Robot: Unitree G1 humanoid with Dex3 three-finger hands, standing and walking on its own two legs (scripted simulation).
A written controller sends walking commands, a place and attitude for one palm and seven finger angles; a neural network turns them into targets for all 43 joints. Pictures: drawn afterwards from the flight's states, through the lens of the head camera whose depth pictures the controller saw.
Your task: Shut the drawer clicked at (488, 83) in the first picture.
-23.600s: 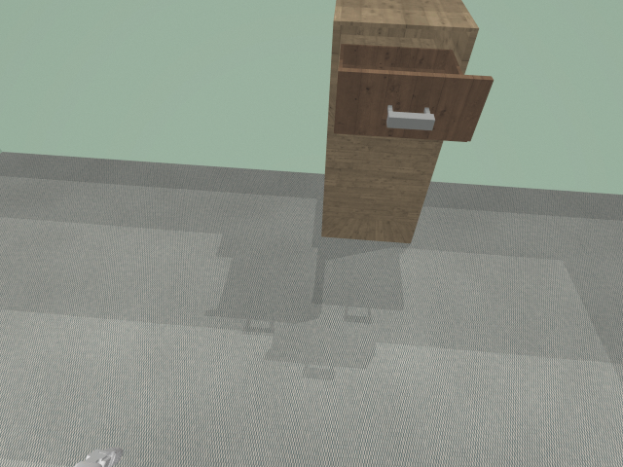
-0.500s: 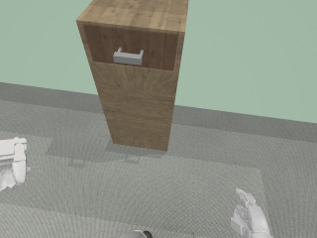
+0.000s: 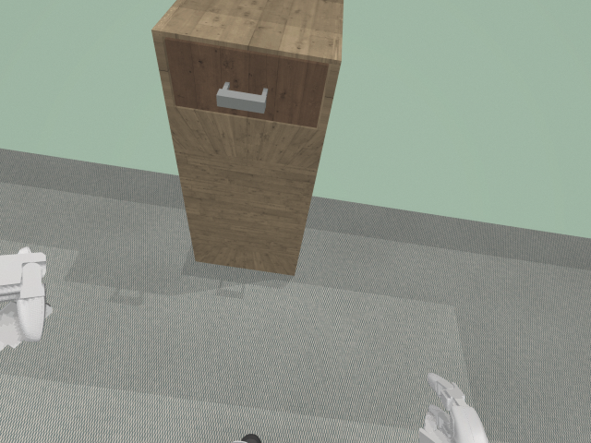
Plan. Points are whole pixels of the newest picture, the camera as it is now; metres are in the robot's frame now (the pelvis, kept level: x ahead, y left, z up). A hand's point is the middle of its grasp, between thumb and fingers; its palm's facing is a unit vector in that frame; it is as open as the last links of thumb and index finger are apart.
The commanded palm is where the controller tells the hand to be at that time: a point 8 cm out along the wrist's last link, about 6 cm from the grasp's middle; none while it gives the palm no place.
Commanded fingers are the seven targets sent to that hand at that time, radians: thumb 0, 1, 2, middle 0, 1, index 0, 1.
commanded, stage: step back with the hand held close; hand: left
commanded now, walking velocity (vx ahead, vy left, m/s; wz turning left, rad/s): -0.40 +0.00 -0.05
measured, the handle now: (243, 95) +0.78 +0.18 +0.02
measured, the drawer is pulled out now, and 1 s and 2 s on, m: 0.00 0.00 0.00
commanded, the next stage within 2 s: stop stepping back and stand still in 0.06 s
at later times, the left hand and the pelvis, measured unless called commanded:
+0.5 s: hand (39, 406) +0.12 +0.23 +0.15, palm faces +0.33 -0.85 -0.40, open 3.2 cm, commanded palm +0.06 +0.26 +0.18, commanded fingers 0.00 0.90 0.90 -1.40 -1.60 -1.40 -1.60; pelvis -0.10 -0.01 -0.01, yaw -5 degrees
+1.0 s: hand out of the picture +0.07 +0.21 +0.12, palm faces +0.25 -0.87 -0.44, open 3.2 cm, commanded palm none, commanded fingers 0.00 0.90 0.90 -1.28 -1.47 -1.28 -1.47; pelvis -0.14 -0.01 -0.01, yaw -2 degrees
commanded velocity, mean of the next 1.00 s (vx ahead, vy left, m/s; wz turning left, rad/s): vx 0.02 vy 0.02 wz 0.00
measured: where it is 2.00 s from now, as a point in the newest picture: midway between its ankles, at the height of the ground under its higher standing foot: outside the picture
